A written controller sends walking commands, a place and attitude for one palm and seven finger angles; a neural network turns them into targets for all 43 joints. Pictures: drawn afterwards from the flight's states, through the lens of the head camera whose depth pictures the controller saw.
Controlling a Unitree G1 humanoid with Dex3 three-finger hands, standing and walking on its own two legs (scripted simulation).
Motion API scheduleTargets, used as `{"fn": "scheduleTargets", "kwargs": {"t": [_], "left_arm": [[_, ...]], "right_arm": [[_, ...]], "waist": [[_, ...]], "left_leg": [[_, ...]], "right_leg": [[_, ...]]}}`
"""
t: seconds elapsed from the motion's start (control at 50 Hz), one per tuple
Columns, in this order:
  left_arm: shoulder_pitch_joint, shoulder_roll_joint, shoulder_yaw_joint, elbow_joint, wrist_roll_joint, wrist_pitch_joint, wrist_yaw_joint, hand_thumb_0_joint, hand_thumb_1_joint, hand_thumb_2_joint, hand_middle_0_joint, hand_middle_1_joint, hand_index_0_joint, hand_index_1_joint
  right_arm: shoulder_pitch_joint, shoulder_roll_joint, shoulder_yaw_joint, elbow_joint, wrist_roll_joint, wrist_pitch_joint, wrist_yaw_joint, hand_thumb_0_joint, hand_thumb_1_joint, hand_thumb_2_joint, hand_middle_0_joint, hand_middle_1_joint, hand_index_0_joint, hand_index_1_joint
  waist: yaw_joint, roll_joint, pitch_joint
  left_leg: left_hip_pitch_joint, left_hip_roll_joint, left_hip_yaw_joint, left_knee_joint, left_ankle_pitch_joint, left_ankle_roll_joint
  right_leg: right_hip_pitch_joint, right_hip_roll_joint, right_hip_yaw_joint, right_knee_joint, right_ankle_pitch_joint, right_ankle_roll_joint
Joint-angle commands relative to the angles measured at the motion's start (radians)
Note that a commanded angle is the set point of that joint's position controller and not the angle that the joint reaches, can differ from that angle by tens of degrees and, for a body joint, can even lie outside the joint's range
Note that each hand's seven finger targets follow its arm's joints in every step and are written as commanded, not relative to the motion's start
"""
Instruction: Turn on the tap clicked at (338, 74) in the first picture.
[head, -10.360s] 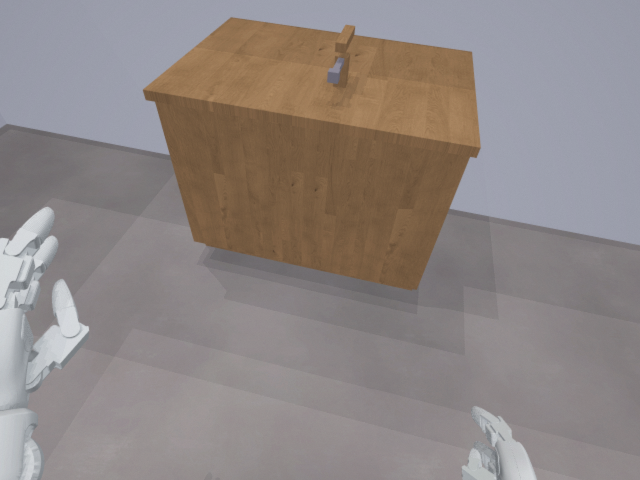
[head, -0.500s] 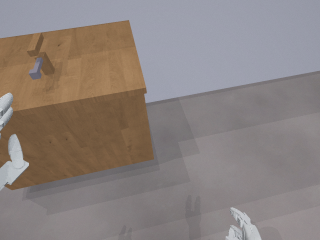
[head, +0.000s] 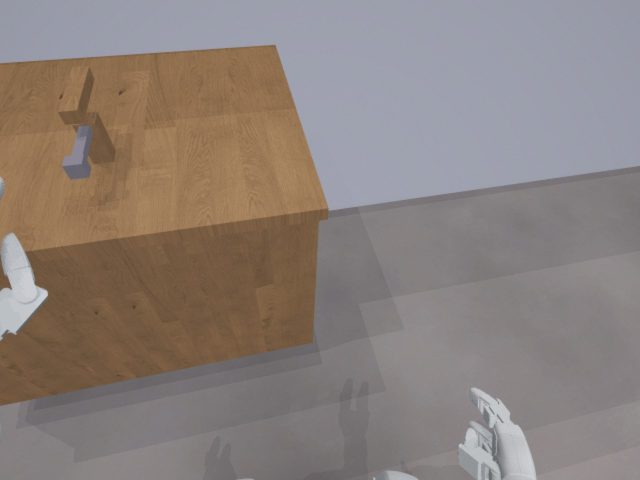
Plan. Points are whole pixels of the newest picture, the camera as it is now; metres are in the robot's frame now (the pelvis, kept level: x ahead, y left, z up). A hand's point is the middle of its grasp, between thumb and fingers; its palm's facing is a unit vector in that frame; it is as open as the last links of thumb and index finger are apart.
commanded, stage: take the last steps up to it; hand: left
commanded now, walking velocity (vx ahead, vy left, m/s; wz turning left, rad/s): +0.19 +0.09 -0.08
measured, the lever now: (77, 166) +0.54 +0.42 +0.05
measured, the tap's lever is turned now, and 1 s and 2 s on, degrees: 0 0 0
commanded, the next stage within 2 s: come to a stop and stand still in 0.26 s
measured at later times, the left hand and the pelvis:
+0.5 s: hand (98, 243) +0.30 +0.23 +0.17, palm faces +0.33 -0.84 -0.43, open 7.4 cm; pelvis +0.07 +0.02 +0.01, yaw -1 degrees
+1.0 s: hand (92, 262) +0.27 +0.23 +0.18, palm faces +0.32 -0.85 -0.42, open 7.4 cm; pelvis +0.05 +0.01 +0.01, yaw -4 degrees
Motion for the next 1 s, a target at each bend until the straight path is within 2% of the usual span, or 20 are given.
{"fn": "scheduleTargets", "kwargs": {"t": [0.0,0.04,0.14,0.16,0.2,0.22,0.24,0.28,0.32,0.42,0.5,0.52,0.56,0.62,0.7,0.8,0.84,0.88,0.92,0.98], "left_arm": [[0.043,0.088,0.036,-0.325,-0.003,-0.057,-0.008,0.000,0.900,0.900,-0.200,-0.300,-0.200,-0.300],[0.048,0.114,0.047,-0.363,0.002,-0.051,-0.004,0.000,0.900,0.900,-0.200,-0.300,-0.200,-0.300],[0.052,0.144,0.098,-0.254,0.004,-0.012,0.014,0.000,0.900,0.900,-0.200,-0.300,-0.200,-0.300],[0.042,0.145,0.103,-0.218,0.008,-0.009,0.016,0.000,0.900,0.900,-0.200,-0.300,-0.200,-0.300],[0.008,0.166,0.116,-0.150,0.006,0.001,0.018,0.000,0.900,0.900,-0.200,-0.300,-0.200,-0.300],[-0.033,0.135,0.087,-0.126,-0.011,0.007,0.010,0.000,0.900,0.900,-0.200,-0.300,-0.200,-0.300],[-0.031,0.118,0.072,-0.105,-0.010,0.001,0.004,0.000,0.900,0.900,-0.200,-0.300,-0.200,-0.300],[0.032,0.120,0.088,-0.058,0.005,-0.016,0.005,0.000,0.900,0.900,-0.200,-0.300,-0.200,-0.300],[-0.008,0.096,0.045,-0.096,0.014,-0.035,0.001,0.000,0.900,0.900,-0.200,-0.300,-0.200,-0.300],[0.041,0.130,0.052,-0.253,0.008,-0.042,0.021,0.000,0.900,0.900,-0.200,-0.300,-0.200,-0.300],[0.077,0.149,0.092,-0.324,-0.005,-0.025,0.029,0.000,0.900,0.900,-0.200,-0.300,-0.200,-0.300],[0.077,0.161,0.098,-0.332,-0.008,-0.024,0.029,0.000,0.900,0.900,-0.200,-0.300,-0.200,-0.300],[0.056,0.144,0.079,-0.309,-0.008,-0.027,0.019,0.000,0.900,0.900,-0.200,-0.300,-0.200,-0.300],[0.044,0.123,0.076,-0.229,-0.006,-0.015,0.001,0.000,0.900,0.900,-0.200,-0.300,-0.200,-0.300],[0.024,0.074,0.007,-0.291,-0.007,0.005,-0.006,0.000,0.900,0.900,-0.200,-0.300,-0.200,-0.300],[0.041,0.107,0.041,-0.268,-0.006,0.032,-0.004,0.000,0.900,0.900,-0.200,-0.300,-0.200,-0.300],[0.040,0.124,0.060,-0.241,-0.017,0.044,-0.004,0.000,0.900,0.900,-0.200,-0.300,-0.200,-0.300],[0.048,0.122,0.059,-0.214,-0.033,0.063,-0.004,0.000,0.900,0.900,-0.200,-0.300,-0.200,-0.300],[0.015,0.116,0.056,-0.227,-0.033,0.061,0.004,0.000,0.900,0.900,-0.200,-0.300,-0.200,-0.300],[0.014,0.105,0.045,-0.175,-0.025,0.052,0.008,0.000,0.900,0.900,-0.200,-0.300,-0.200,-0.300]], "right_arm": [[-0.027,-0.151,-0.034,-0.125,0.009,-0.069,0.010,0.000,-0.900,-0.900,0.200,0.300,0.200,0.300],[-0.033,-0.145,-0.018,-0.125,0.001,-0.082,0.009,0.000,-0.900,-0.900,0.200,0.300,0.200,0.300],[-0.035,-0.139,0.001,-0.112,-0.005,-0.068,-0.014,0.000,-0.900,-0.900,0.200,0.300,0.200,0.300],[-0.032,-0.137,0.000,-0.109,-0.005,-0.058,-0.016,0.000,-0.900,-0.900,0.200,0.300,0.200,0.300],[-0.034,-0.114,0.008,-0.121,-0.011,-0.044,-0.011,0.000,-0.900,-0.900,0.200,0.300,0.200,0.300],[-0.037,-0.140,-0.012,-0.116,-0.002,-0.044,0.003,0.000,-0.900,-0.900,0.200,0.300,0.200,0.300],[-0.039,-0.149,-0.019,-0.105,0.001,-0.044,0.009,0.000,-0.900,-0.900,0.200,0.300,0.200,0.300],[-0.046,-0.123,0.012,-0.084,-0.011,-0.024,0.005,0.000,-0.900,-0.900,0.200,0.300,0.200,0.300],[-0.071,-0.119,0.017,-0.097,-0.009,-0.013,0.001,0.000,-0.900,-0.900,0.200,0.300,0.200,0.300],[-0.074,-0.126,0.003,-0.142,-0.015,-0.026,-0.009,0.000,-0.900,-0.900,0.200,0.300,0.200,0.300],[-0.037,-0.134,-0.012,-0.170,-0.017,-0.017,-0.026,0.000,-0.900,-0.900,0.200,0.300,0.200,0.300],[-0.025,-0.149,-0.020,-0.171,-0.012,-0.011,-0.032,0.000,-0.900,-0.900,0.200,0.300,0.200,0.300],[-0.015,-0.174,-0.034,-0.180,-0.007,-0.014,-0.022,0.000,-0.900,-0.900,0.200,0.300,0.200,0.300],[-0.023,-0.157,-0.023,-0.159,-0.028,-0.029,-0.014,0.000,-0.900,-0.900,0.200,0.300,0.200,0.300],[0.001,-0.169,-0.023,-0.154,-0.013,-0.063,0.015,0.000,-0.900,-0.900,0.200,0.300,0.200,0.300],[-0.031,-0.158,-0.004,-0.158,-0.007,-0.061,0.016,0.000,-0.900,-0.900,0.200,0.300,0.200,0.300],[-0.035,-0.130,0.004,-0.163,-0.005,-0.050,0.011,0.000,-0.900,-0.900,0.200,0.300,0.200,0.300],[-0.044,-0.124,0.004,-0.152,-0.003,-0.036,0.005,0.000,-0.900,-0.900,0.200,0.300,0.200,0.300],[-0.066,-0.112,0.024,-0.136,-0.008,-0.026,-0.001,0.000,-0.900,-0.900,0.200,0.300,0.200,0.300],[-0.061,-0.119,0.029,-0.122,-0.007,-0.025,-0.016,0.000,-0.900,-0.900,0.200,0.300,0.200,0.300]], "waist": [[0.012,0.275,-0.166],[0.014,0.296,-0.173],[0.023,0.162,-0.199],[0.020,0.090,-0.198],[0.008,-0.254,-0.180],[0.011,-0.305,-0.169],[0.002,-0.245,-0.123],[0.007,-0.106,-0.140],[0.009,-0.082,-0.144],[0.034,-0.086,-0.190],[0.019,-0.009,-0.231],[0.018,0.057,-0.236],[0.028,0.229,-0.217],[0.020,0.334,-0.131],[0.006,0.277,-0.200],[0.015,0.166,-0.184],[0.007,-0.052,-0.172],[0.012,-0.128,-0.100],[0.008,-0.061,-0.114],[0.014,-0.097,-0.152]], "left_leg": [[0.139,0.185,-0.191,-0.249,0.186,0.167],[0.120,0.181,-0.168,-0.251,0.199,0.148],[0.085,0.172,-0.140,-0.122,0.078,0.087],[0.031,0.137,-0.117,-0.043,0.004,0.064],[-0.245,-0.063,-0.026,0.320,-0.277,-0.018],[-0.295,-0.061,-0.116,0.507,-0.289,-0.033],[-0.324,-0.030,-0.174,0.574,-0.233,-0.038],[-0.334,-0.010,-0.162,0.554,-0.170,-0.051],[-0.264,-0.017,-0.121,0.436,-0.138,-0.045],[-0.075,-0.054,-0.042,0.093,-0.050,-0.034],[0.160,-0.053,-0.063,-0.160,0.247,-0.033],[0.244,0.028,-0.124,-0.165,0.458,-0.015],[0.303,0.222,-0.314,-0.192,0.729,0.073],[0.183,0.254,-0.325,-0.260,0.575,0.111],[0.223,0.212,-0.228,-0.201,0.512,0.082],[0.050,0.153,-0.183,-0.158,0.119,0.036],[0.035,0.017,-0.092,-0.021,-0.114,-0.030],[0.038,-0.044,-0.135,0.155,-0.131,-0.041],[-0.004,-0.038,-0.164,0.173,-0.130,-0.038],[0.009,-0.047,-0.147,0.030,-0.057,-0.031]], "right_leg": [[-0.052,0.003,-0.024,-0.115,0.105,0.002],[0.021,0.022,-0.052,-0.240,0.129,0.004],[0.234,0.062,-0.076,-0.593,0.206,-0.008],[0.296,0.026,-0.007,-0.676,0.269,-0.032],[0.431,-0.284,0.513,-0.811,0.454,-0.191],[0.418,-0.332,0.576,-0.837,0.468,-0.212],[0.395,-0.322,0.522,-0.830,0.532,-0.224],[0.453,-0.247,0.297,-0.747,0.796,-0.195],[0.417,-0.207,0.171,-0.726,0.926,-0.161],[0.452,-0.173,0.102,-0.701,0.990,-0.148],[0.398,-0.083,0.067,-0.610,0.833,-0.075],[0.330,-0.037,0.049,-0.556,0.688,-0.043],[0.145,0.062,0.031,-0.422,0.062,-0.013],[0.113,0.068,0.051,-0.343,-0.001,-0.010],[0.164,0.101,0.023,-0.482,0.115,-0.005],[0.339,0.077,0.031,-0.714,0.284,-0.005],[0.241,-0.044,0.211,-0.803,0.289,-0.059],[0.101,-0.151,0.347,-0.898,0.145,-0.136],[0.157,-0.157,0.310,-0.865,0.260,-0.153],[0.287,-0.099,0.203,-0.789,0.473,-0.122]]}}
